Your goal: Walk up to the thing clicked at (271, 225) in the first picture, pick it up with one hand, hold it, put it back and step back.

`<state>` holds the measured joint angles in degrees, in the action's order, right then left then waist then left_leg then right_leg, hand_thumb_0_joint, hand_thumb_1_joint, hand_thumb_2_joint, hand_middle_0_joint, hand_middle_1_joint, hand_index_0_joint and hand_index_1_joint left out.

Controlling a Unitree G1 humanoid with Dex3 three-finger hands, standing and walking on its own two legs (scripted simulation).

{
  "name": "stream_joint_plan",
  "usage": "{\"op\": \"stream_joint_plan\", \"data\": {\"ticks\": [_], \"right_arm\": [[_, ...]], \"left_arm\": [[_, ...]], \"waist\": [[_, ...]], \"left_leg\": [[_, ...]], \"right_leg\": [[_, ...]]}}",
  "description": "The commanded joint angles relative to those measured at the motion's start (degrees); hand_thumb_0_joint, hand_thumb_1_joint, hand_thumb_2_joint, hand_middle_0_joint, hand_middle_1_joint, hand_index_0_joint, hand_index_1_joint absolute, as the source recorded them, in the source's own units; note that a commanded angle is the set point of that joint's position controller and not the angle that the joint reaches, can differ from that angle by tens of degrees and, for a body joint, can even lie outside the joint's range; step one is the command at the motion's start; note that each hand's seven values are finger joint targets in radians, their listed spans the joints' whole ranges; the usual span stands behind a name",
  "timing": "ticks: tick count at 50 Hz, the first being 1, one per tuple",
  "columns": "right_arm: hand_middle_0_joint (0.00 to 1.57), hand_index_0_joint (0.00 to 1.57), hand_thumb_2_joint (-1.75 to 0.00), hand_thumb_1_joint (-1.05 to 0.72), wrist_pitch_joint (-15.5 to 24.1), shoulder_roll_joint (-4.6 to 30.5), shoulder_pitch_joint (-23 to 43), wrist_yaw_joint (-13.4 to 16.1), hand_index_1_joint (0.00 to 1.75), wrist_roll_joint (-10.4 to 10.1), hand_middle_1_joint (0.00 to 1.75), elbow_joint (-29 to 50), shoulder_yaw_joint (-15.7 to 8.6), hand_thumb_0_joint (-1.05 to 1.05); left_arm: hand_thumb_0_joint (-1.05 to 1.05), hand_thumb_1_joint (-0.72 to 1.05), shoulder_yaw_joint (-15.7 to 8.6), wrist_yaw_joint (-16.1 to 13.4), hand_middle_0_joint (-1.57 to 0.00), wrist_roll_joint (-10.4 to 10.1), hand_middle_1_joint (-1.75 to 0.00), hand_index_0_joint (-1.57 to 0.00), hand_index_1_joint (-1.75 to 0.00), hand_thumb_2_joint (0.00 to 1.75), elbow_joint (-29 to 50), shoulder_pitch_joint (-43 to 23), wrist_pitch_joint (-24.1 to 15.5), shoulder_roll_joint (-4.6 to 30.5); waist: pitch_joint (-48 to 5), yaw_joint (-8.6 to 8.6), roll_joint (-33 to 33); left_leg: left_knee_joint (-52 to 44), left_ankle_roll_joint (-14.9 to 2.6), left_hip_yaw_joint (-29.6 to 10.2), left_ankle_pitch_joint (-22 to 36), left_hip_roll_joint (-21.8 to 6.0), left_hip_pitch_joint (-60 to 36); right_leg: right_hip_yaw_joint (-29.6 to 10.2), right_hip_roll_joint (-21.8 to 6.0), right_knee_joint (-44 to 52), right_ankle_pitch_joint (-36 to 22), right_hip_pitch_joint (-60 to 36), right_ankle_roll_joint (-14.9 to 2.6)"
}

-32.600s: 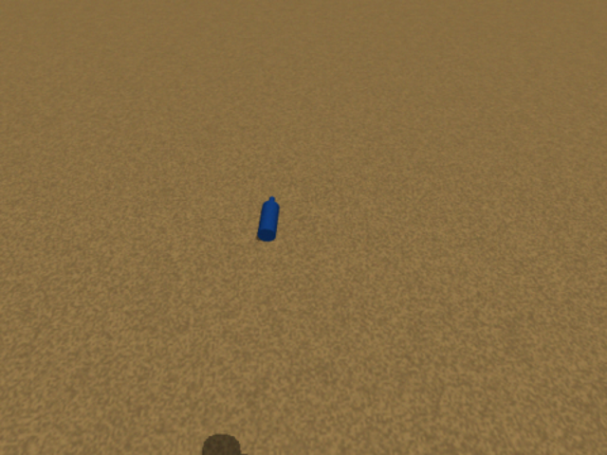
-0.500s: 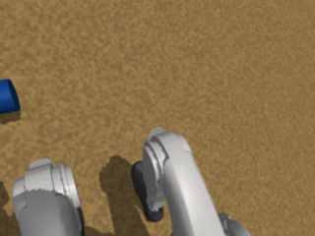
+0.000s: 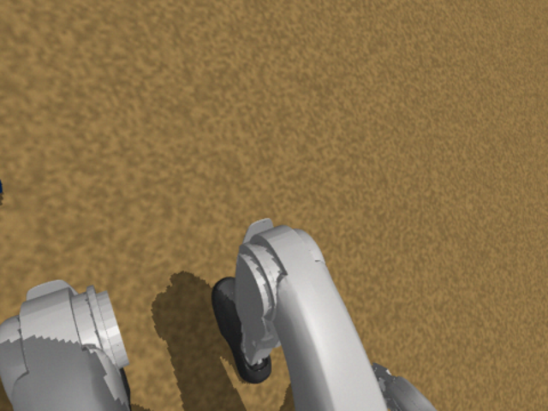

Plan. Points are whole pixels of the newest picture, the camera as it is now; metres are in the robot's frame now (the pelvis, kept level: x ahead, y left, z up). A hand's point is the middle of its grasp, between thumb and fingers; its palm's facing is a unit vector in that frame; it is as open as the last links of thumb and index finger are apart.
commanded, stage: rest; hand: left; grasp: from above
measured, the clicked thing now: out of the picture +0.45 +0.35 -0.27
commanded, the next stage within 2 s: open in 0.12 s
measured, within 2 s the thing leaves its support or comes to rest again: rests again in 0.52 s
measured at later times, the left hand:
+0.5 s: hand out of the picture +0.45 +0.32 -0.24, palm faces -0.47 -0.13 -0.87, open 10.9 cm
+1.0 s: hand out of the picture +0.46 +0.33 -0.24, palm faces -0.46 -0.13 -0.88, open 13.6 cm
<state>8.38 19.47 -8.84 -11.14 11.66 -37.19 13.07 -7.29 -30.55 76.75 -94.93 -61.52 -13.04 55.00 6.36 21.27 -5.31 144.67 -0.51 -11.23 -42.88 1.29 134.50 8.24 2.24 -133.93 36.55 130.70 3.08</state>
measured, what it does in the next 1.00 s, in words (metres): stands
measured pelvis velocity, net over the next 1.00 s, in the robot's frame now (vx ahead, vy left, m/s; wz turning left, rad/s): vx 0.00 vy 0.00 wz -0.02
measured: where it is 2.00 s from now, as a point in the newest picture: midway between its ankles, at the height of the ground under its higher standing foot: (186, 384)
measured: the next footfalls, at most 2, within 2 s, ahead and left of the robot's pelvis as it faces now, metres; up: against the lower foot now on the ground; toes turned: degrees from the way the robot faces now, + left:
none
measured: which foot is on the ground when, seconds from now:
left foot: down 0.00-1.00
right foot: down 0.00-1.00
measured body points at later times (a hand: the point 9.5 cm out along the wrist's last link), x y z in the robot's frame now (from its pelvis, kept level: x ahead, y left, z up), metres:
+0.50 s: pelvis -0.01 +0.00 +0.00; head +0.27 +0.12 +0.33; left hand +0.47 +0.32 -0.19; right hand +0.03 -0.27 -0.05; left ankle +0.06 +0.12 -0.28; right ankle +0.12 -0.12 -0.28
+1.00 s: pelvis +0.00 +0.00 +0.00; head +0.28 +0.12 +0.33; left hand +0.48 +0.33 -0.19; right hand +0.04 -0.26 -0.05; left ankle +0.06 +0.12 -0.28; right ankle +0.12 -0.12 -0.28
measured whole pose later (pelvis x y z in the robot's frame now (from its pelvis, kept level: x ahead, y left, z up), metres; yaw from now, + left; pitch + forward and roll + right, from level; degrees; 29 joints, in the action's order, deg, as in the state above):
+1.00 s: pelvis +0.00 +0.00 +0.00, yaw -1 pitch +30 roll -14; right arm 10.1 20.7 -8.2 -12.3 12.1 -35.2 15.5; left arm -6.9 -30.1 75.4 -96.5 -62.3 -13.4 58.9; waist 8.2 22.2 -6.2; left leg 145.0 -0.7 -12.5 -42.5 0.9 133.9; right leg 9.3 2.8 -133.1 35.4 129.7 3.4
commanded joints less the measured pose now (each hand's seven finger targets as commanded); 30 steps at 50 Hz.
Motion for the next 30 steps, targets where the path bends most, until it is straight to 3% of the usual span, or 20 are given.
{"op": "stream_joint_plan", "data": {"ticks": [1,2,3,4,11,13,16,17,19,21,22,23,24,25,26,29,30], "right_arm": [[0.20,0.20,-0.90,-0.89,0.2,18.6,-12.2,0.6,0.30,-0.3,0.30,-0.6,-5.6,0.00],[0.20,0.20,-0.90,-0.90,0.3,18.4,-11.7,0.6,0.30,-0.1,0.30,-0.3,-5.4,0.00],[0.20,0.20,-0.90,-0.90,0.4,18.9,-12.5,0.5,0.30,0.1,0.30,-0.8,-5.4,0.00],[0.20,0.20,-0.90,-0.90,0.5,18.8,-11.8,0.4,0.30,0.0,0.30,0.5,-5.0,0.00],[0.20,0.20,-0.90,-0.90,0.8,19.8,-11.7,0.4,0.30,0.4,0.30,0.4,-4.6,0.00],[0.20,0.20,-0.90,-0.89,1.1,18.9,-10.6,0.4,0.30,0.2,0.30,1.0,-4.0,0.00],[0.20,0.20,-0.90,-0.89,1.4,19.8,-11.9,0.2,0.30,0.3,0.30,0.3,-4.3,0.00],[0.20,0.20,-0.90,-0.89,1.4,19.4,-11.4,0.2,0.30,0.2,0.30,0.6,-4.0,0.00],[0.20,0.20,-0.90,-0.89,1.6,20.0,-12.1,0.1,0.30,0.4,0.30,0.2,-4.0,0.00],[0.20,0.20,-0.90,-0.89,1.6,20.3,-11.8,0.2,0.30,0.5,0.30,0.3,-3.9,0.00],[0.20,0.20,-0.90,-0.89,2.0,19.8,-10.9,0.1,0.30,0.4,0.30,1.1,-3.7,0.00],[0.20,0.20,-0.90,-0.89,2.0,19.9,-11.4,0.0,0.30,0.4,0.30,0.2,-3.8,0.00],[0.20,0.20,-0.90,-0.89,2.2,19.7,-11.0,-0.1,0.30,0.4,0.30,1.0,-3.5,0.00],[0.20,0.20,-0.90,-0.89,2.2,19.4,-11.4,-0.1,0.30,0.4,0.30,0.1,-3.5,0.00],[0.20,0.20,-0.90,-0.89,2.4,19.3,-10.6,-0.2,0.30,0.1,0.30,0.9,-3.3,0.00],[0.20,0.20,-0.90,-0.89,2.7,19.7,-11.0,-0.3,0.30,0.0,0.30,0.4,-3.4,0.00],[0.20,0.20,-0.90,-0.89,2.5,18.9,-11.2,-0.3,0.30,-0.1,0.30,-0.5,-3.3,0.00]], "left_arm": [[0.00,0.74,-1.7,-3.4,-1.09,-1.1,-0.60,-1.09,-0.60,0.78,6.2,-15.7,0.4,15.5],[0.00,0.74,-0.9,-3.4,-1.09,-1.0,-0.62,-1.09,-0.62,0.80,6.3,-16.6,0.3,14.8],[0.00,0.75,-2.2,-3.4,-1.08,-0.8,-0.63,-1.09,-0.63,0.79,5.1,-16.4,0.4,16.3],[0.00,0.74,-0.8,-3.3,-1.07,-0.9,-0.65,-1.08,-0.64,0.79,6.0,-16.9,0.3,14.7],[0.00,0.73,-2.1,-3.6,-1.06,-0.6,-0.66,-1.07,-0.65,0.79,3.3,-15.8,-0.4,17.8],[0.00,0.57,-0.1,-3.7,-0.90,-1.1,-0.66,-0.91,-0.66,0.79,4.6,-17.0,-0.7,15.7],[0.00,0.33,-1.7,-3.9,-0.69,-0.6,-0.66,-0.69,-0.65,0.73,3.3,-15.6,-0.4,18.1],[0.00,0.25,-0.7,-3.8,-0.65,-0.6,-0.64,-0.65,-0.65,0.72,4.0,-15.9,-0.4,17.4],[0.00,0.09,-1.8,-3.9,-0.58,-0.5,-0.68,-0.58,-0.68,0.73,3.8,-16.9,-0.6,18.4],[0.00,0.00,-2.3,-4.2,-0.52,-0.7,-0.69,-0.51,-0.69,0.74,3.7,-16.8,-0.7,19.0],[0.00,-0.02,-0.5,-3.9,-0.49,-0.5,-0.71,-0.50,-0.71,0.75,4.4,-17.0,-0.8,17.1],[0.00,-0.06,-1.3,-3.9,-0.45,-0.8,-0.72,-0.46,-0.72,0.73,3.5,-17.3,-0.8,18.2],[0.00,-0.11,0.2,-3.7,-0.42,-0.6,-0.74,-0.42,-0.74,0.75,4.7,-17.8,-0.8,16.8],[0.00,-0.14,-0.8,-4.0,-0.39,-1.0,-0.75,-0.40,-0.74,0.75,4.1,-17.4,-0.8,18.1],[0.00,-0.17,1.4,-3.7,-0.36,-1.1,-0.77,-0.37,-0.76,0.76,3.7,-17.0,-0.6,15.7],[0.00,-0.26,0.7,-3.7,-0.30,-1.8,-0.81,-0.30,-0.81,0.82,3.4,-16.4,-0.3,16.7],[0.00,-0.29,2.1,-3.6,-0.28,-1.9,-0.83,-0.28,-0.83,0.83,3.8,-16.6,-0.1,15.5]], "waist": [[-38.6,1.98,30.2],[-38.1,2.51,30.6],[-37.4,2.89,30.0],[-37.3,2.79,30.1],[-35.0,3.44,27.5],[-36.8,3.33,28.8],[-35.7,3.47,28.5],[-36.4,3.40,28.6],[-34.5,4.20,28.4],[-35.1,3.59,28.0],[-34.8,3.91,28.4],[-34.1,4.10,27.9],[-34.8,4.03,28.6],[-35.9,3.92,28.0],[-35.3,3.63,27.6],[-35.3,3.59,28.1],[-36.0,2.81,29.2]], "left_leg": [[-16.2,0.42,3.9,18.9,-1.5,-30.8],[-15.7,0.36,4.0,18.9,-1.5,-30.8],[-15.7,0.33,3.7,18.3,-1.7,-30.7],[-16.1,0.40,3.7,18.1,-1.5,-30.6],[-15.2,-0.24,3.6,14.6,-1.7,-27.2],[-15.8,-0.08,3.4,15.2,-1.8,-28.8],[-15.6,0.05,3.2,16.5,-1.9,-29.3],[-15.4,-0.15,3.5,16.4,-1.9,-28.9],[-15.3,-0.03,3.2,15.8,-2.0,-28.5],[-15.4,-0.03,3.2,15.0,-1.9,-27.9],[-15.3,-0.03,3.3,14.6,-1.9,-28.6],[-15.1,-0.19,3.2,13.4,-2.1,-27.8],[-15.2,-0.32,3.6,13.9,-2.0,-27.6],[-15.5,-0.42,3.4,13.4,-2.0,-27.3],[-15.2,-0.51,3.7,13.4,-1.9,-27.1],[-16.1,-0.21,3.1,13.7,-2.0,-27.8],[-16.4,-0.14,3.2,13.7,-2.1,-28.1]], "right_leg": [[5.6,1.6,9.6,-15.7,-21.6,-5.23],[5.6,1.6,9.9,-16.0,-21.4,-5.19],[5.8,1.5,9.7,-15.5,-21.1,-5.12],[5.9,1.5,9.9,-15.2,-21.1,-5.10],[6.2,1.7,10.7,-12.9,-21.5,-4.80],[6.0,1.9,10.5,-13.6,-22.3,-4.84],[6.3,1.8,10.0,-14.5,-21.8,-4.69],[6.0,2.1,10.2,-14.7,-23.0,-4.63],[6.2,1.9,10.4,-14.1,-21.9,-4.70],[6.3,1.9,10.8,-13.2,-22.3,-4.87],[6.2,2.0,10.6,-13.2,-21.5,-4.82],[6.3,1.9,10.7,-12.3,-21.4,-4.70],[6.1,2.2,11.0,-12.9,-22.3,-4.59],[6.0,2.2,10.8,-12.8,-23.4,-4.52],[6.0,2.3,11.0,-12.7,-22.6,-4.48],[6.3,2.1,10.9,-12.9,-22.3,-4.53],[6.2,2.4,10.6,-12.9,-22.2,-4.64]]}}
